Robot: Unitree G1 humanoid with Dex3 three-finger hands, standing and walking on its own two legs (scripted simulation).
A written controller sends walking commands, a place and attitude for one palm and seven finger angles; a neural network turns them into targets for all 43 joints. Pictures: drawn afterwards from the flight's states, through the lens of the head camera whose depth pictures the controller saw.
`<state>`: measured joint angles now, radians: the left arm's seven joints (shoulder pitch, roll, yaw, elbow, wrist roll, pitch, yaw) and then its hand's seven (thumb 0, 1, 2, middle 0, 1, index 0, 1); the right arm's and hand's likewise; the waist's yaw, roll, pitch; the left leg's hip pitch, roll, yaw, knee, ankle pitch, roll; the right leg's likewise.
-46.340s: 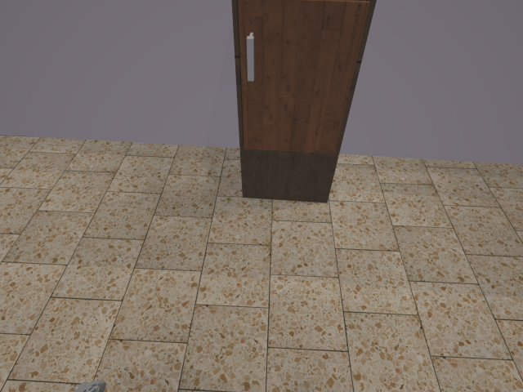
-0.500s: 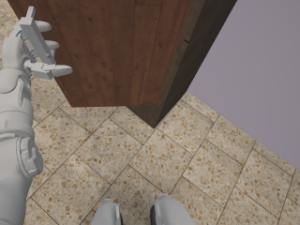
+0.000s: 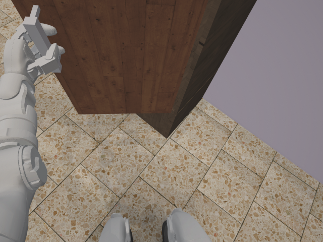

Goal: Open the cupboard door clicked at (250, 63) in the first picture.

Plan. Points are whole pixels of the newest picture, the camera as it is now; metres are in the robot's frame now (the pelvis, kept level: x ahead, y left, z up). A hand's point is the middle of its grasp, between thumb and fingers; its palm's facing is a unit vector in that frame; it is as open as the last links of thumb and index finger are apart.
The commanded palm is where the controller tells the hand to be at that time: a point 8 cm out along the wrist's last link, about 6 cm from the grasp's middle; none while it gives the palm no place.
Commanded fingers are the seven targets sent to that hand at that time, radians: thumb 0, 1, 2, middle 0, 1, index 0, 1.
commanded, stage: pull the door open along its arc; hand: left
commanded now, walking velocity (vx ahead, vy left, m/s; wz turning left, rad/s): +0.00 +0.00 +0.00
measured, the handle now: (47, 41) +0.58 +0.22 +0.08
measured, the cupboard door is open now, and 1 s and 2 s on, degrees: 44 80 85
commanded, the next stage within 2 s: open thumb and fingers to let go in 1.08 s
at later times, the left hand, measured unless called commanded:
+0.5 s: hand (54, 83) +0.46 +0.19 +0.08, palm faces -0.05 -1.00 +0.00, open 6.0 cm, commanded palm +0.39 +0.25 +0.08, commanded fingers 0.00 0.90 0.90 -0.40 -1.35 -0.40 -1.35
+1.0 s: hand (98, 142) +0.32 +0.10 +0.08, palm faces +0.37 -0.93 +0.00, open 6.3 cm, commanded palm +0.26 +0.16 +0.08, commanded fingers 0.00 0.90 0.90 -0.40 -1.35 -0.40 -1.35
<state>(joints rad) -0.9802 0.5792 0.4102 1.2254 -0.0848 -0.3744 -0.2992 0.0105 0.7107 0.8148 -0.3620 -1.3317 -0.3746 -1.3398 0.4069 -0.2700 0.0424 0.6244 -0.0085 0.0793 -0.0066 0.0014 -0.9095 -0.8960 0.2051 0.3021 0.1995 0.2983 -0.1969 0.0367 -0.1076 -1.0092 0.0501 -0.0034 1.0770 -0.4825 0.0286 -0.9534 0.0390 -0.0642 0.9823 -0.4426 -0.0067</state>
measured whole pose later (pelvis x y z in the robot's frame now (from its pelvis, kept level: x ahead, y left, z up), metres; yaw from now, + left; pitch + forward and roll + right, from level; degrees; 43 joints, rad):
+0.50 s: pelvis +0.02 +0.00 +0.02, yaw -1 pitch +20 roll -2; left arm -0.53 0.41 0.38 0.79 -0.21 -0.34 -0.33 0.00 0.71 0.74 -0.34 -1.33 -0.35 -1.34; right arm 0.41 -0.26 0.01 0.55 0.03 0.11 0.02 0.00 -0.91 -0.90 0.20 0.30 0.20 0.30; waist -0.14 0.03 -0.15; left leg -0.84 0.05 0.04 0.97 -0.48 0.03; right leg -0.82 0.04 -0.02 0.90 -0.44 -0.01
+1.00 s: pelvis +0.02 -0.03 +0.03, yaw +2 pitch +12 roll +0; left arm 0.04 -0.02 -0.03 0.21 0.00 -0.30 0.36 -0.01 0.64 0.73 -0.36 -1.31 -0.35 -1.32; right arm 0.19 -0.17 0.02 0.52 -0.04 0.08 0.01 0.01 -0.91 -0.90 0.20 0.30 0.20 0.30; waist 0.00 0.02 -0.15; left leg -0.65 0.03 0.01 0.91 -0.46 -0.02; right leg -0.64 0.02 -0.05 0.91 -0.48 -0.05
